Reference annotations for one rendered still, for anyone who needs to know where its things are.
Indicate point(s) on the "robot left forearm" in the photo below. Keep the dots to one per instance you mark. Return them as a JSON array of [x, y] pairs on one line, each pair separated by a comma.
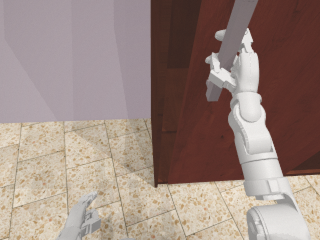
[[70, 233]]

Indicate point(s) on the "handle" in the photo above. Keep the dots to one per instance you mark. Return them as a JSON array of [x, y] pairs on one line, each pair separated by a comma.
[[237, 25]]

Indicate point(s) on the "right robot hand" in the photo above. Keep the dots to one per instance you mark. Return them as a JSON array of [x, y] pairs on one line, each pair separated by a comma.
[[245, 67]]

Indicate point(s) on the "wardrobe door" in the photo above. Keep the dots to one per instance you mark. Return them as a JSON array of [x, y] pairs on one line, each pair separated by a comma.
[[311, 163], [286, 39]]

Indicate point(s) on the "right robot upper arm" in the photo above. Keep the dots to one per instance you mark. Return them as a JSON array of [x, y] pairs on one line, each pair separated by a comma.
[[275, 222]]

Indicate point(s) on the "robot right forearm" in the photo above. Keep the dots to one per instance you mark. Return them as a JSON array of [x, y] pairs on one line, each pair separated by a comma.
[[263, 176]]

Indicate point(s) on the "left robot hand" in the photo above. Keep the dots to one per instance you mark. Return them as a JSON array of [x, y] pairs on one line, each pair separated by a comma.
[[88, 221]]

